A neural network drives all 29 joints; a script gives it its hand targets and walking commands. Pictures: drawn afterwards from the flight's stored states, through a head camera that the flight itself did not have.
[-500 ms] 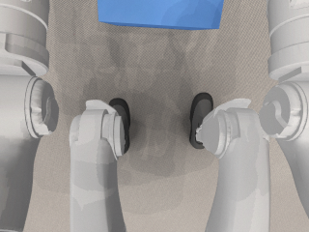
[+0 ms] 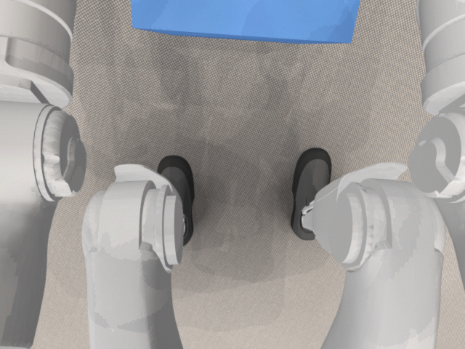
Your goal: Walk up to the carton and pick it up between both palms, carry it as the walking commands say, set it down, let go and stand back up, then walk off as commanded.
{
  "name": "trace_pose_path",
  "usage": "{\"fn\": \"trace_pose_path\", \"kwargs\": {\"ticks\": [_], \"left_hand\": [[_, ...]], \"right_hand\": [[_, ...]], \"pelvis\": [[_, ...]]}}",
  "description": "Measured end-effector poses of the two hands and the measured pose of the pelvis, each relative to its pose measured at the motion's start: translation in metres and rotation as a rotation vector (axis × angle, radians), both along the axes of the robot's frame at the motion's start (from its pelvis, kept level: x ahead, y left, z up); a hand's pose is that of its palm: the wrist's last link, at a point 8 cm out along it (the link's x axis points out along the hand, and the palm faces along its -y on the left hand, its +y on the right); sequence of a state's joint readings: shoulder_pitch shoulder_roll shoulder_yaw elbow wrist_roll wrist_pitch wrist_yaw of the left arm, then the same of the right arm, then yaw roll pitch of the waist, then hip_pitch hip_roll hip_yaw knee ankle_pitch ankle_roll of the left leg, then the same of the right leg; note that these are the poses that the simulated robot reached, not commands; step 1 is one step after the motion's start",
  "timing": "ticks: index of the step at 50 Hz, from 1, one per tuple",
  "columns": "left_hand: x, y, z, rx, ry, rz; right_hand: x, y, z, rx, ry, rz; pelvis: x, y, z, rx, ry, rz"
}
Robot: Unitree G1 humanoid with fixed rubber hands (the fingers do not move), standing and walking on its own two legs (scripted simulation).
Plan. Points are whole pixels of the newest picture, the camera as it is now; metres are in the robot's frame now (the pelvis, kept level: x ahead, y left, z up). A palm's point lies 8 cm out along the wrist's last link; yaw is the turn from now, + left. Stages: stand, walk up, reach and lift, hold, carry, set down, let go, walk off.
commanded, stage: reach and lift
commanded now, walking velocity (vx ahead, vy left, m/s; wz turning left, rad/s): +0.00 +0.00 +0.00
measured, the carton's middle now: out of the picture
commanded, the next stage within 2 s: none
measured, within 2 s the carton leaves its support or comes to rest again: leaves its support in 1.50 s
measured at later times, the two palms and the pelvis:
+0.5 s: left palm out of the picture +0.59 +0.16 -0.17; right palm out of the picture +0.58 -0.16 -0.17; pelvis -0.01 +0.00 -0.01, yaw +0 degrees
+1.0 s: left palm out of the picture +0.58 +0.16 -0.19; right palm out of the picture +0.58 -0.16 -0.19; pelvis +0.00 +0.00 -0.01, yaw +0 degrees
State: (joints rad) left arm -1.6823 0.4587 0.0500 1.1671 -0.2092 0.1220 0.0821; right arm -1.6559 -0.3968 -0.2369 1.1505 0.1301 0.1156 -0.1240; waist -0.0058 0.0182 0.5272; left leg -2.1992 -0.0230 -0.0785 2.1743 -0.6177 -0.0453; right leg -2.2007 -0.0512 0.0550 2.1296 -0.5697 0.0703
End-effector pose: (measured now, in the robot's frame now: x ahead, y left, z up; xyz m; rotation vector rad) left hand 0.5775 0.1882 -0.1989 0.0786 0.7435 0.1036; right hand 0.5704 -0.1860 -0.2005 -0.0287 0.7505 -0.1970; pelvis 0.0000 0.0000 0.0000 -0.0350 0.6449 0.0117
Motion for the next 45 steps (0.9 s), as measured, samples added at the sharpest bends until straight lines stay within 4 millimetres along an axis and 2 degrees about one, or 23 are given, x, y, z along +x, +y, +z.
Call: {"fn": "trace_pose_path", "kwargs": {"ticks": [7, 16, 22, 26, 33, 45], "left_hand": [[0.007, 0.001, 0.013, -0.001, -0.053, 0.009], [0.001, -0.004, 0.027, 0.007, -0.07, -0.022], [0.007, -0.014, 0.032, -0.016, -0.073, -0.07], [0.01, -0.026, 0.025, -0.048, -0.057, -0.1], [0.013, -0.026, 0.01, -0.036, -0.024, -0.105], [0.007, -0.026, 0.008, -0.053, -0.018, -0.077]], "right_hand": [[0.013, 0.011, 0.018, 0.017, -0.069, 0.016], [-0.003, 0.008, 0.02, 0.016, -0.051, 0.016], [0.005, 0.016, 0.026, 0.042, -0.064, 0.041], [0.012, 0.027, 0.025, 0.072, -0.066, 0.064], [0.017, 0.027, 0.012, 0.072, -0.043, 0.066], [0.012, 0.027, 0.011, 0.081, -0.046, 0.077]], "pelvis": [[-0.002, 0.001, -0.004, -0.003, -0.016, 0.001], [-0.013, 0.0, -0.008, 0.001, -0.048, 0.002], [-0.013, 0.0, -0.008, -0.001, -0.047, 0.002], [-0.009, 0.0, -0.006, -0.001, -0.035, 0.002], [0.001, 0.001, -0.003, -0.003, -0.006, 0.002], [-0.001, -0.001, -0.006, 0.001, -0.019, 0.004]]}}
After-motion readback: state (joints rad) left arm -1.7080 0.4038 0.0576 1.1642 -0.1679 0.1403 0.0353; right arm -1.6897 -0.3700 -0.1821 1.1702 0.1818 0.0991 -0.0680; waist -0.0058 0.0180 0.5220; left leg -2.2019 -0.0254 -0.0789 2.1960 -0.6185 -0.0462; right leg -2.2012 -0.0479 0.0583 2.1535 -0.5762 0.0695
